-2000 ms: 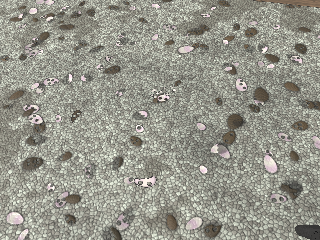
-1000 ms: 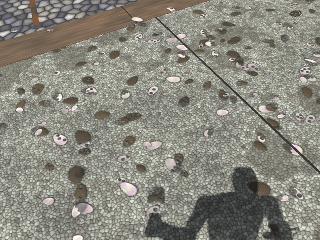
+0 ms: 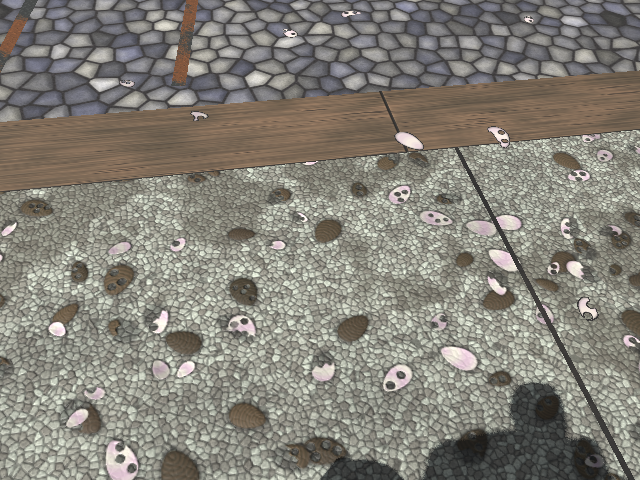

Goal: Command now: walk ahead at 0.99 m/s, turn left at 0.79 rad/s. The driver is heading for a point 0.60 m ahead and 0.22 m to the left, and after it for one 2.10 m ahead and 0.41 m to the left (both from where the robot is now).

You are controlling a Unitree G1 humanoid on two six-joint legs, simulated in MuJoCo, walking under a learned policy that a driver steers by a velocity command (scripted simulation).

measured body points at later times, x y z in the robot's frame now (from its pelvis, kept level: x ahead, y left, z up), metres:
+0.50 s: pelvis +0.46 +0.06 +0.01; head +0.48 +0.10 +0.45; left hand +0.65 +0.37 -0.02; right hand +0.58 -0.19 -0.10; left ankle +0.33 +0.07 -0.73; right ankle +0.76 -0.02 -0.67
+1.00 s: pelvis +0.68 +0.13 +0.00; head +0.70 +0.17 +0.45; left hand +0.60 +0.43 -0.12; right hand +1.01 +0.05 -0.05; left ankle +0.69 +0.26 -0.73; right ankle +0.79 +0.04 -0.71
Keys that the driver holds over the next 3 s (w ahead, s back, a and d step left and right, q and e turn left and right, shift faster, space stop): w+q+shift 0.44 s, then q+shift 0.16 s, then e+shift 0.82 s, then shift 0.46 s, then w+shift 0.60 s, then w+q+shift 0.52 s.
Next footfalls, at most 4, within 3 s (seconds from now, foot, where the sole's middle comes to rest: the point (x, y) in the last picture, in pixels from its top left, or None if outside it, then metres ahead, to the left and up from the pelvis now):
0.16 left None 0.37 0.08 -0.77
0.58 right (314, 344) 0.82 0.07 -0.77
0.94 left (222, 374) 0.73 0.27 -0.77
1.36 right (339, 355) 0.80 0.01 -0.77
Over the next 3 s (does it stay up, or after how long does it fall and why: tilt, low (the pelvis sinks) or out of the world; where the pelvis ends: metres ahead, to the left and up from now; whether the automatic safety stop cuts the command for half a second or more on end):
stays up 1.44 0.11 0.01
